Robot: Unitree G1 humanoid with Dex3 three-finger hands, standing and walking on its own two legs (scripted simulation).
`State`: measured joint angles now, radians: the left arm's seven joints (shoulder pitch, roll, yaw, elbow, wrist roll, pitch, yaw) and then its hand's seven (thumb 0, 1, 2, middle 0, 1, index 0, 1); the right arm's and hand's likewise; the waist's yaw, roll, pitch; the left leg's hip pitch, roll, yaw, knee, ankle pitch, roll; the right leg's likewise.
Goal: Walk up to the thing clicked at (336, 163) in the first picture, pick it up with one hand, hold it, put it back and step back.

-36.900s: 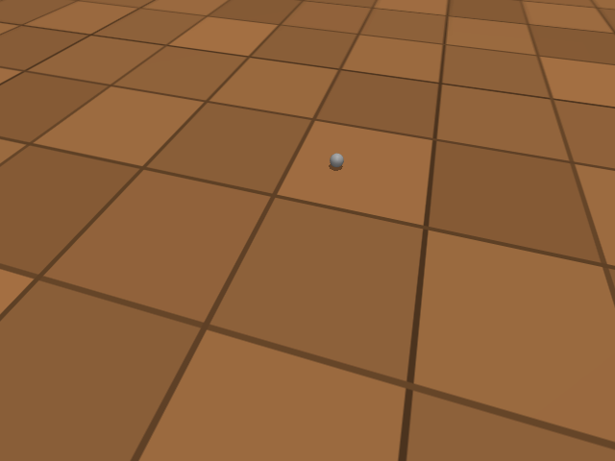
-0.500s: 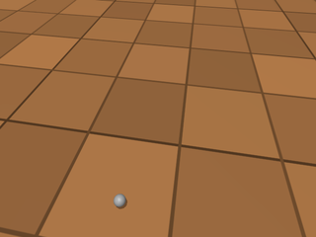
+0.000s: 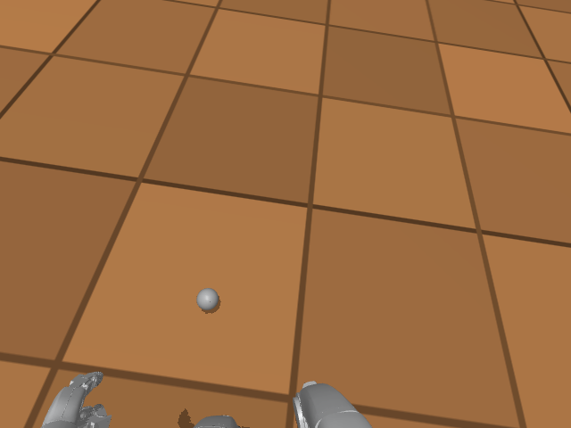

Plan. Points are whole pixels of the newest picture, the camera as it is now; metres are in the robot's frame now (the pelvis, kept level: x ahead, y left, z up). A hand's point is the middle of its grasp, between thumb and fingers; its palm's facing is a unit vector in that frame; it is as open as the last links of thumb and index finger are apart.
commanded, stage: step back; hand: left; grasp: from above
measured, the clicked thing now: (207, 299) +0.52 +0.21 -0.73
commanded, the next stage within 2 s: none
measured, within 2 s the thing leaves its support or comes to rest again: neither
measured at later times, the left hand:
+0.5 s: hand out of the picture +0.00 +0.23 -0.13, palm faces -0.05 -0.91 -0.40, open 7.4 cm
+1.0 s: hand out of the picture -0.18 +0.23 -0.16, palm faces -0.05 -0.92 -0.40, open 7.4 cm
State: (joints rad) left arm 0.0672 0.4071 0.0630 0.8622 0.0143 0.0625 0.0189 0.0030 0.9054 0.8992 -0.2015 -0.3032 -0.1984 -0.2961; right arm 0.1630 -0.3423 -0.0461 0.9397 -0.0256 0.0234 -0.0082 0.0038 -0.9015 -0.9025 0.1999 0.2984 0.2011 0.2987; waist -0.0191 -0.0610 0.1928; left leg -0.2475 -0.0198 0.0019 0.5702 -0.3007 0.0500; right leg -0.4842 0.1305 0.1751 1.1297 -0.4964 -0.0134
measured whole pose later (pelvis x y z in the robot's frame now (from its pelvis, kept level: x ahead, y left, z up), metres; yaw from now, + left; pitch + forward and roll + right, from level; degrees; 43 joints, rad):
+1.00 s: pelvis -0.28 -0.05 -0.01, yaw -4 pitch -2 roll -1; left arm 0.20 0.42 0.10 0.82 0.02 0.07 -0.01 0.00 0.90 0.90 -0.20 -0.30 -0.20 -0.30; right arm 0.12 -0.38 -0.04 0.80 -0.03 0.01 -0.01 0.00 -0.90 -0.90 0.20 0.30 0.20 0.30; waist 0.02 -0.02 0.18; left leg -0.39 0.06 0.00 0.64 -0.22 -0.01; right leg -0.30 0.03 0.11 0.87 -0.50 0.02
